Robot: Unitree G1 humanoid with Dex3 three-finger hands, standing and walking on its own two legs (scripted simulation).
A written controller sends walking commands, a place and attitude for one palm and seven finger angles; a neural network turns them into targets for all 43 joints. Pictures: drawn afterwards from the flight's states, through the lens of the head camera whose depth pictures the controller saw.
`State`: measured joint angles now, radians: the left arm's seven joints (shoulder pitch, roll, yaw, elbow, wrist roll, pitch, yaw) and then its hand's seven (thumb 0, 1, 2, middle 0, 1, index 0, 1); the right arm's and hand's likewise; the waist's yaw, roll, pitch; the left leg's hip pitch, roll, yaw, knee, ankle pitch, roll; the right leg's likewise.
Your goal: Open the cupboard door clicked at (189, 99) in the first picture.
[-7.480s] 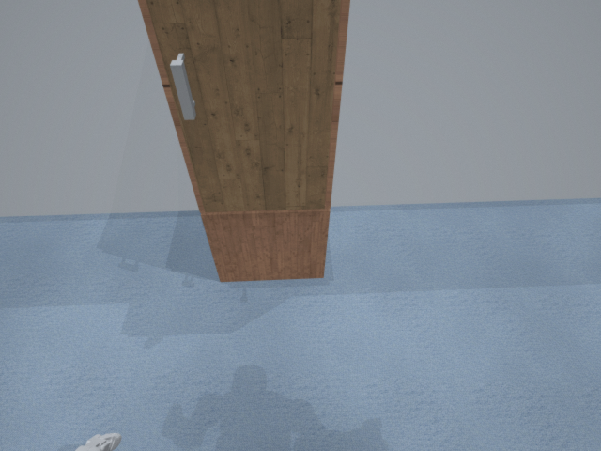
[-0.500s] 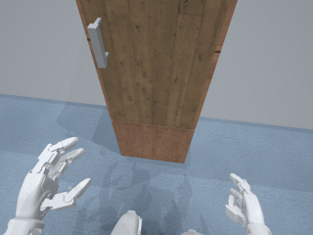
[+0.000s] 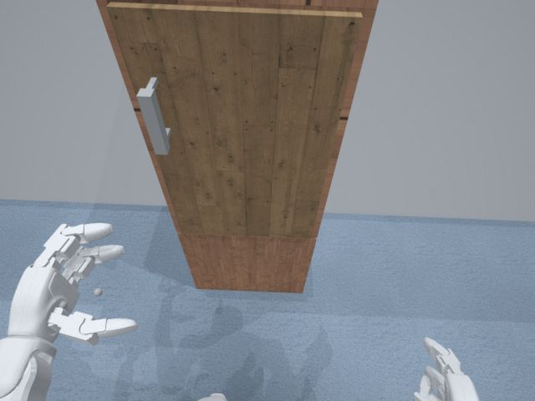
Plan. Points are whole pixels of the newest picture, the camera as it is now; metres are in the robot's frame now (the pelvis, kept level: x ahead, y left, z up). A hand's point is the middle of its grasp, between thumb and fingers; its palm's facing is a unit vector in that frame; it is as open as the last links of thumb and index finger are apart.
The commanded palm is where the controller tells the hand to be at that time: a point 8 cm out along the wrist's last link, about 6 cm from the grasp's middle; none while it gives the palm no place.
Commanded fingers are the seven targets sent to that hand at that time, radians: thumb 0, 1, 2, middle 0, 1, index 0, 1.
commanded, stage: raise the hand with hooked fingers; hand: left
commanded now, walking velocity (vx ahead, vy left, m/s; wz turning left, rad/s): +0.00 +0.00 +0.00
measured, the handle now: (158, 116) +0.55 +0.23 +0.12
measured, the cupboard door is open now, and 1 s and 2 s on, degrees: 0 0 0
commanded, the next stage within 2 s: move the hooked fingers beside the handle in 0.96 s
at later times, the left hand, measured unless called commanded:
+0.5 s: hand (49, 230) +0.29 +0.29 +0.14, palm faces +0.06 -1.00 -0.05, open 14.0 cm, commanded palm +0.25 +0.33 +0.14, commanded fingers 0.00 -0.50 0.30 -0.30 -1.20 -0.30 -1.20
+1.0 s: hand (67, 227) +0.29 +0.27 +0.14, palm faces +0.06 -1.00 -0.03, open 14.0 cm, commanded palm +0.26 +0.32 +0.14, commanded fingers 0.00 -0.50 0.30 -0.30 -1.20 -0.30 -1.20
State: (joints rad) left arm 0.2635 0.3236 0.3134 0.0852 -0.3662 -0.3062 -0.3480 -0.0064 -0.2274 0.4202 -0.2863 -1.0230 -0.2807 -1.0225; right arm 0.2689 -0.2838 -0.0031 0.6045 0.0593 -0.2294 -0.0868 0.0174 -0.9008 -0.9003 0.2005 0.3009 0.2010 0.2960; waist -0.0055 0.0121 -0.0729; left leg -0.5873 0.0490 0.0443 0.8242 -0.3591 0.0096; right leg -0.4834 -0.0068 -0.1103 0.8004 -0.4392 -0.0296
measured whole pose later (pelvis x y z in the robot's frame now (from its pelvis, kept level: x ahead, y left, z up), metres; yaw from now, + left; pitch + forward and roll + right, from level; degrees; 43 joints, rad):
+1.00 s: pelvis +0.00 +0.00 +0.02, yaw +0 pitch +3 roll -1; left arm -0.08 0.43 0.43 0.34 -0.35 -0.10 -0.44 -0.02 -0.50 0.30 -0.30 -1.20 -0.30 -1.20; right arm 0.27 -0.27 0.05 0.60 0.07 -0.19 -0.10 0.02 -0.90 -0.90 0.20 0.30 0.20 0.30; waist 0.01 0.03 -0.04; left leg -0.41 0.04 0.06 0.64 -0.28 0.01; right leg -0.31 0.00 -0.10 0.61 -0.35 -0.03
